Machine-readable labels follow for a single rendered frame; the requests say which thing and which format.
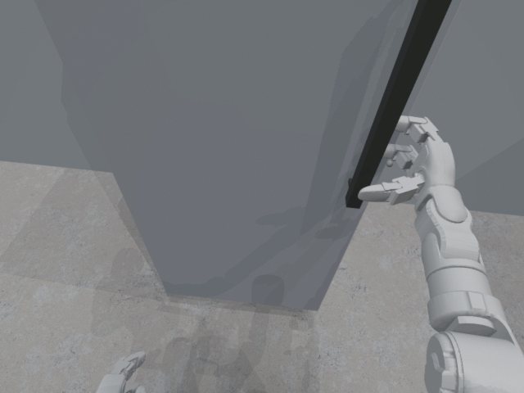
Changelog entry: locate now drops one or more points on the robot right forearm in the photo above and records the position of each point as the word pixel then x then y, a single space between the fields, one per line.
pixel 460 295

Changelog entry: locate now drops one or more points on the robot right upper arm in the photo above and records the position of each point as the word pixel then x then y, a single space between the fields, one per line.
pixel 465 363

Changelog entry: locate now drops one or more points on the handle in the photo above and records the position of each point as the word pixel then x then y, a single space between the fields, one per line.
pixel 423 28

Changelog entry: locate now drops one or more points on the left robot hand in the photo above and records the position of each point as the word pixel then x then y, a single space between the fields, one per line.
pixel 122 372

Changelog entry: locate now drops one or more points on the fridge door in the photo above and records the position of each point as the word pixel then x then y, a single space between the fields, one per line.
pixel 232 128

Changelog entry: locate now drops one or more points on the right robot hand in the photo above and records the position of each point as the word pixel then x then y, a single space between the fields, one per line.
pixel 434 164

